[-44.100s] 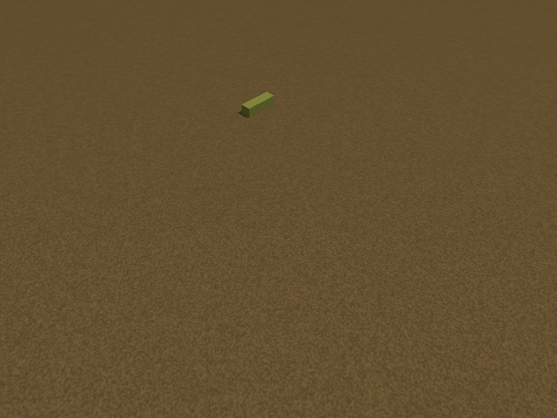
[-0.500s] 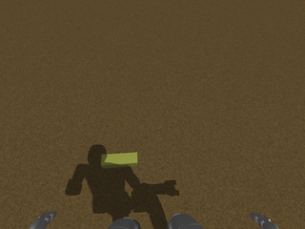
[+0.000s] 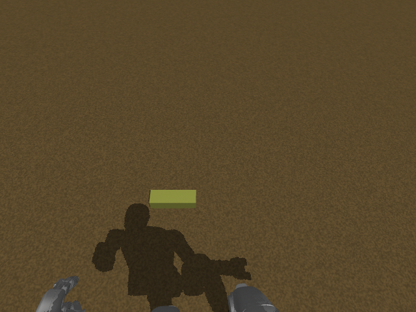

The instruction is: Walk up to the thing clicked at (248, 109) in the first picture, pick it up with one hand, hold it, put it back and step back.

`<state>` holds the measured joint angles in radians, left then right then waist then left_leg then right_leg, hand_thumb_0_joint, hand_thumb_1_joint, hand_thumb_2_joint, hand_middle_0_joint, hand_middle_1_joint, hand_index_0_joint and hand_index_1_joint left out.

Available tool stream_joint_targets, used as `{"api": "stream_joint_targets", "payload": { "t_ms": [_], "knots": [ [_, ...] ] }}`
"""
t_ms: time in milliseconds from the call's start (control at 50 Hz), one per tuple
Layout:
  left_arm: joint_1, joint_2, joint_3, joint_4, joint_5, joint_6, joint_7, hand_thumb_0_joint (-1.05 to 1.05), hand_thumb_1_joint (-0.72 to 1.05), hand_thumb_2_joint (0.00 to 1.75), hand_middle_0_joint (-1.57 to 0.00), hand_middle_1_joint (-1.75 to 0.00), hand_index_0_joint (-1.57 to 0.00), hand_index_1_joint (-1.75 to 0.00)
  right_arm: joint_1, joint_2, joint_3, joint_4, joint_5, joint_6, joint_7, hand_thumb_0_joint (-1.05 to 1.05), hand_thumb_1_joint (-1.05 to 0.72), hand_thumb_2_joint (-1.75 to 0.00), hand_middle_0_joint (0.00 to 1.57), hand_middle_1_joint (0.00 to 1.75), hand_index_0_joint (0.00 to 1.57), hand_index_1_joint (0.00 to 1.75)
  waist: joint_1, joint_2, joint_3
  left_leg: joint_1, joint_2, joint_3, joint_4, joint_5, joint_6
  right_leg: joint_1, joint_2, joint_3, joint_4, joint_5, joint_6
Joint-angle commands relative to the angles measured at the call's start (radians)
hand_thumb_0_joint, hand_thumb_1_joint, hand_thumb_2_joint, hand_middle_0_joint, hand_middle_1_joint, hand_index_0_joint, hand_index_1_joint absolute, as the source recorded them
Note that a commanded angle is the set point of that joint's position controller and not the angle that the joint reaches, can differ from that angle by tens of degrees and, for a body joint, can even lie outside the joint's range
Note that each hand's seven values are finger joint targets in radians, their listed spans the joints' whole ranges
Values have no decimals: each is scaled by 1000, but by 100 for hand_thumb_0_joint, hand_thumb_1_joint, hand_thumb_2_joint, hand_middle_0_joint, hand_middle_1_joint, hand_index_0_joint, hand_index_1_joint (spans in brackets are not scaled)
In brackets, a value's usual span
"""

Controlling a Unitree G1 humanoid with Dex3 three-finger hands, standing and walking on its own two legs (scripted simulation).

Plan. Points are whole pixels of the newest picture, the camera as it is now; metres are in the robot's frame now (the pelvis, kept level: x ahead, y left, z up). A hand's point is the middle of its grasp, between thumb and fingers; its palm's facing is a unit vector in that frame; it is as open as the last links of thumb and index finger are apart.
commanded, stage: step back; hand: left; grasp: from above
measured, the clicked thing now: (173, 199) +0.66 +0.16 -0.73
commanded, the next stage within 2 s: none
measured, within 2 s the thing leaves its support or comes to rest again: neither
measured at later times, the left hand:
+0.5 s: hand out of the picture -0.06 +0.23 -0.13, palm faces -0.05 -0.90 -0.43, open 7.4 cm
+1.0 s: hand out of the picture -0.25 +0.20 -0.15, palm faces -0.06 -0.91 -0.42, open 7.4 cm
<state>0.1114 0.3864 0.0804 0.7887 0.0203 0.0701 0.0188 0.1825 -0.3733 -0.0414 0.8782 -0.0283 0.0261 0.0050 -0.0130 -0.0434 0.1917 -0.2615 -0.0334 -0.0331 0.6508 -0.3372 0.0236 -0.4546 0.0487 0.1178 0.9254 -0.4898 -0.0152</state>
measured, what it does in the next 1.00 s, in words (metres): walks backwards: right foot, then left foot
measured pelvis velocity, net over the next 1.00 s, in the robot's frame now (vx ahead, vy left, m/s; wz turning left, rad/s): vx -0.35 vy -0.07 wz -0.06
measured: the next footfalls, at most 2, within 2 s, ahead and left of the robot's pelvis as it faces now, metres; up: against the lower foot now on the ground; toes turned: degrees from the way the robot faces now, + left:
right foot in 0.30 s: -0.10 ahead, -0.17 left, +0.00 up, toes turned -1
left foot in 0.60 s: -0.17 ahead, +0.08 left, +0.00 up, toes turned -2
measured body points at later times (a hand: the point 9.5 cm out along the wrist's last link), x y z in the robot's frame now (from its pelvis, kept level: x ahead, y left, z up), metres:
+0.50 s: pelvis -0.16 -0.04 +0.00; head -0.11 -0.06 +0.45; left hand -0.06 +0.27 -0.10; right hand -0.07 -0.37 -0.12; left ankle -0.16 +0.10 -0.66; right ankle -0.14 -0.16 -0.72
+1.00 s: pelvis -0.35 -0.07 -0.01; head -0.30 -0.09 +0.44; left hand -0.25 +0.24 -0.12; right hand -0.22 -0.40 -0.12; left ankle -0.23 +0.07 -0.71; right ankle -0.36 -0.19 -0.72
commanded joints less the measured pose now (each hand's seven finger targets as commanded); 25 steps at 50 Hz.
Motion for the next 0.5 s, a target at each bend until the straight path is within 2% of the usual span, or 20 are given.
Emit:
{"api": "stream_joint_targets", "payload": {
  "t_ms": [0, 40, 80, 120, 140, 180, 200, 220, 240, 260, 280, 300, 320, 340, 360, 380, 400, 420, 460, 480],
  "knots": [
    [52, 185, 65, -63, -14, -23, 9, 0, 90, 90, -20, -30, -20, -30, -68, -276, -71, -99, -1, -40, -37, 0, -90, -90, 20, 30, 20, 30, 39, 161, -171, 26, 312, -244, -229, 581, 202, -44, 59, 97, 362, -38, -10],
    [87, 189, 72, -48, -8, -23, 2, 0, 90, 90, -20, -30, -20, -30, -62, -253, -71, -107, 1, -38, -40, 0, -90, -90, 20, 30, 20, 30, 33, 163, -185, 73, 293, -217, -211, 561, 213, -41, 54, 72, 352, -18, 17],
    [66, 181, 70, -66, 1, -28, -2, 0, 90, 90, -20, -30, -20, -30, -7, -246, -74, -108, 0, -39, -45, 0, -90, -90, 20, 30, 20, 30, -6, 152, -206, 163, 288, -215, -187, 570, 229, -69, 47, 57, 270, -27, 40],
    [62, 176, 67, -74, 2, -31, -6, 0, 90, 90, -20, -30, -20, -30, 15, -262, -78, -115, 2, -38, -45, 0, -90, -90, 20, 30, 20, 30, -25, 187, -223, 203, 309, -221, -174, 568, 248, -50, 26, 29, 161, -51, 50],
    [65, 174, 65, -73, 1, -31, -6, 0, 90, 90, -20, -30, -20, -30, 9, -270, -83, -123, 0, -35, -46, 0, -90, -90, 20, 30, 20, 30, -25, 202, -228, 190, 317, -222, -170, 553, 249, -23, 9, 15, 92, -52, 47],
    [101, 172, 65, -56, -1, -37, -8, 0, 90, 90, -20, -30, -20, -30, -11, -276, -81, -136, -2, -28, -43, 0, -90, -90, 20, 30, 20, 30, -13, 225, -261, 177, 299, -203, -145, 537, 225, 53, -20, -37, -78, -30, 39],
    [138, 167, 64, -38, -1, -39, -10, 0, 90, 90, -20, -30, -20, -30, -42, -284, -82, -147, -2, -23, -41, 0, -90, -90, 20, 30, 20, 30, 3, 258, -275, 141, 298, -194, -138, 511, 204, 115, -34, -57, -179, 7, 27],
    [165, 163, 64, -15, 1, -42, -14, 0, 90, 90, -20, -30, -20, -30, -49, -290, -84, -149, 0, -16, -39, 0, -90, -90, 20, 30, 20, 30, 13, 250, -289, 91, 269, -172, -109, 463, 182, 198, -28, -89, -321, 94, 16],
    [214, 158, 67, 14, 1, -47, -16, 0, 90, 90, -20, -30, -20, -30, -63, -291, -83, -150, 7, -6, -37, 0, -90, -90, 20, 30, 20, 30, 37, 240, -304, 47, 239, -137, -68, 423, 150, 291, -20, -122, -483, 220, 1],
    [227, 179, 71, 20, 12, -53, -13, 0, 90, 90, -20, -30, -20, -30, -60, -260, -71, -151, 16, 1, -34, 0, -90, -90, 20, 30, 20, 30, 42, 203, -296, -53, 197, -123, -21, 308, 103, 361, -38, -83, -538, 271, -14],
    [213, 259, 91, 5, 29, -60, -13, 0, 90, 90, -20, -30, -20, -30, -40, -204, -57, -162, 22, 5, -33, 0, -90, -90, 20, 30, 20, 30, 30, -11, -249, -282, 63, -101, 119, 49, 32, 409, -181, 176, -544, 240, -60],
    [139, 375, 113, -37, 21, -52, -15, 0, 90, 90, -20, -30, -20, -30, -91, -189, -61, -181, 31, 4, -48, 0, -90, -90, 20, 30, 20, 30, 76, -249, -207, -272, -68, -54, 371, -267, -18, 153, -432, 413, -624, 289, -251],
    [81, 377, 107, -68, 22, -58, -8, 0, 90, 90, -20, -30, -20, -30, -104, -231, -78, -169, 29, 6, -53, 0, -90, -90, 20, 30, 20, 30, 65, -208, -135, -211, -22, -148, 529, -283, -27, -14, -489, 485, -651, 307, -301],
    [13, 309, 87, -78, 12, -62, -3, 0, 90, 90, -20, -30, -20, -30, -68, -239, -73, -142, 33, 5, -49, 0, -90, -90, 20, 30, 20, 30, 21, -99, -114, -197, -41, -177, 588, -210, -19, -16, -403, 323, -594, 390, -263],
    [-55, 271, 74, -85, 18, -62, 4, 0, 90, 90, -20, -30, -20, -30, -19, -223, -71, -120, 36, 2, -45, 0, -90, -90, 20, 30, 20, 30, -15, -68, -107, -203, -67, -161, 607, -161, -13, 7, -321, 190, -538, 458, -220],
    [-72, 255, 75, -85, 25, -61, 5, 0, 90, 90, -20, -30, -20, -30, 9, -217, -66, -103, 39, -1, -43, 0, -90, -90, 20, 30, 20, 30, -25, -105, -112, -189, -74, -126, 601, -137, -20, 23, -280, 118, -508, 483, -195],
    [-73, 258, 76, -94, 29, -62, 8, 0, 90, 90, -20, -30, -20, -30, 26, -214, -62, -105, 35, -6, -44, 0, -90, -90, 20, 30, 20, 30, -20, -138, -135, -177, -63, -117, 577, -142, -26, 61, -274, 99, -483, 520, -190],
    [-24, 239, 70, -91, 29, -60, 8, 0, 90, 90, -20, -30, -20, -30, 19, -210, -55, -102, 31, -11, -42, 0, -90, -90, 20, 30, 20, 30, 14, -124, -152, -192, -62, -92, 495, -159, -30, 139, -253, 78, -461, 565, -184],
    [30, 236, 66, -82, 32, -54, 16, 0, 90, 90, -20, -30, -20, -30, -2, -195, -53, -114, 24, -10, -40, 0, -90, -90, 20, 30, 20, 30, 47, -141, -177, -209, -40, -61, 339, -188, -36, 262, -271, 95, -438, 616, -191],
    [40, 234, 66, -84, 30, -51, 19, 0, 90, 90, -20, -30, -20, -30, -1, -191, -53, -116, 20, -13, -40, 0, -90, -90, 20, 30, 20, 30, 52, -154, -196, -209, -15, -49, 236, -197, -33, 324, -289, 113, -419, 647, -190]
  ]
}}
